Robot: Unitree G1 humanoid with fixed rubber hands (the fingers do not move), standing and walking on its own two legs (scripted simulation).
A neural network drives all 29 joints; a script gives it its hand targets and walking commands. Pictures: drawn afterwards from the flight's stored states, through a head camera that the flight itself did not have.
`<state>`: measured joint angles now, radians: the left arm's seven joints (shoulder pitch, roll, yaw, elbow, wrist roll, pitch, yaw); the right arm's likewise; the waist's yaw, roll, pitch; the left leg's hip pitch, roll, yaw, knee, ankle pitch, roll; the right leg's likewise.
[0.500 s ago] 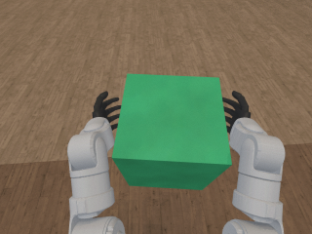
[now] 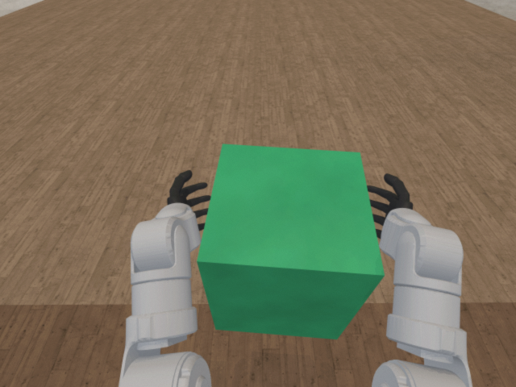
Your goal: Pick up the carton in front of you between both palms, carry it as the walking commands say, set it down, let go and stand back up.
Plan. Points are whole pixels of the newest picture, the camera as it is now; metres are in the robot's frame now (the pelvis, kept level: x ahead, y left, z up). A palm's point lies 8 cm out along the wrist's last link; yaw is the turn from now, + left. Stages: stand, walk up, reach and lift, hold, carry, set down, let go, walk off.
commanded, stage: carry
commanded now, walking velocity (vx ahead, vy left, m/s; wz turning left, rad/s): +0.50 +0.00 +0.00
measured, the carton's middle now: (282, 247) +0.34 +0.00 +0.08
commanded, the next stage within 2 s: none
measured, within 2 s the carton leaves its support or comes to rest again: neither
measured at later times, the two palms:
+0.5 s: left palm (209, 127) +0.58 +0.15 +0.16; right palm (364, 136) +0.54 -0.15 +0.16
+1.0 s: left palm (222, 59) +0.85 +0.16 +0.21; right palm (342, 60) +0.86 -0.15 +0.20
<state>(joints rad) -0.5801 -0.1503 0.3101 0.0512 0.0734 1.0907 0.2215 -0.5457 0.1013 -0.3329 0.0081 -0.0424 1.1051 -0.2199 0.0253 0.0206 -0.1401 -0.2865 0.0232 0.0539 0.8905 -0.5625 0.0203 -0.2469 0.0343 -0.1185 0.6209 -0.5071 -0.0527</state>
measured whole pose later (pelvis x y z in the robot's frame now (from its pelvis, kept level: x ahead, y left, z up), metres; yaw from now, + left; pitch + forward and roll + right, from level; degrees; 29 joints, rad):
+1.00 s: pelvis +0.51 +0.01 +0.06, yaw -2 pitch +4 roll +0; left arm -0.54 -0.14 0.26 -0.15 -0.01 1.08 0.22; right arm -0.55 0.12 -0.33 -0.15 -0.04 1.08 -0.22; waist 0.07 0.01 -0.03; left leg -0.73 0.06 0.04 1.02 -0.32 0.03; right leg -0.25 0.01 -0.10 0.46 -0.36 -0.05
